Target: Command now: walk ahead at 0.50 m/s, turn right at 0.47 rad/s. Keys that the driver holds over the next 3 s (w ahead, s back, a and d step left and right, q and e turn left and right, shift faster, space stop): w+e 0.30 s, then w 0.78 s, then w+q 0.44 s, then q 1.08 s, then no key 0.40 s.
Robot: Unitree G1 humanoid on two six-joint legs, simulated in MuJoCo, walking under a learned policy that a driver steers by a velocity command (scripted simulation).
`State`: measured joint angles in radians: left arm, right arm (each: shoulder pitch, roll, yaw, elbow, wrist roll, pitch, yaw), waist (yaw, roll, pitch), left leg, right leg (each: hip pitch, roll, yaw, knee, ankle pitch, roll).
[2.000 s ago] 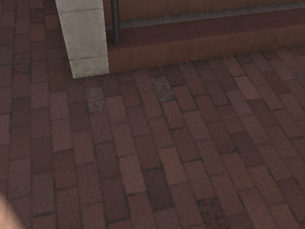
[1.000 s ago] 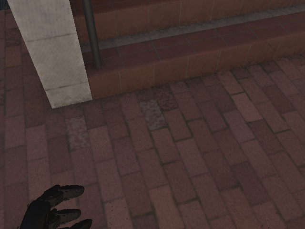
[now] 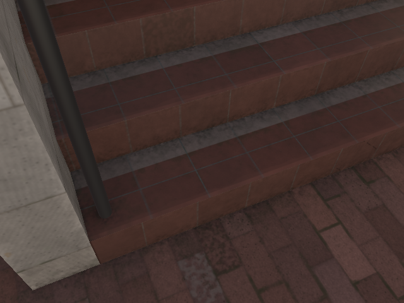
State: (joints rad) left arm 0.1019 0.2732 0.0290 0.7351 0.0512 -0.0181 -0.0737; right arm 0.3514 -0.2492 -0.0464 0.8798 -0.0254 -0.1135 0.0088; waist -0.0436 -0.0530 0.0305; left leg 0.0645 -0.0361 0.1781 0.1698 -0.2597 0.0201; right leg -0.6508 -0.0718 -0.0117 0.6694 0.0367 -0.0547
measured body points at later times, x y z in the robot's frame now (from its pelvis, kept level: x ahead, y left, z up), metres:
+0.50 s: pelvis +0.27 -0.06 +0.00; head +0.30 -0.08 +0.45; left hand +0.35 +0.21 -0.12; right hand +0.37 -0.33 -0.11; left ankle +0.46 +0.07 -0.69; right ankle +0.19 -0.10 -0.74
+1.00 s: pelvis +0.51 -0.09 +0.01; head +0.54 -0.08 +0.46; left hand +0.70 +0.10 -0.12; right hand +0.41 -0.33 -0.13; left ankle +0.48 +0.01 -0.74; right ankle +0.57 -0.25 -0.70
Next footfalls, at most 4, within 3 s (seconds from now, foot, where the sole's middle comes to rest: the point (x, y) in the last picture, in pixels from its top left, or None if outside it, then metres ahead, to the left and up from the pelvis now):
0.10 right None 0.23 -0.10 -0.78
0.64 left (199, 287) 0.52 0.00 -0.78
1.14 right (270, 248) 0.65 -0.25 -0.78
1.68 left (229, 160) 0.91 -0.12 -0.61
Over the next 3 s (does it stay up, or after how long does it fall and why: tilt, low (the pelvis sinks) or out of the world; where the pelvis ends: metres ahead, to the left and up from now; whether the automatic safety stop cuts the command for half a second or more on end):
stays up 1.13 -0.22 0.29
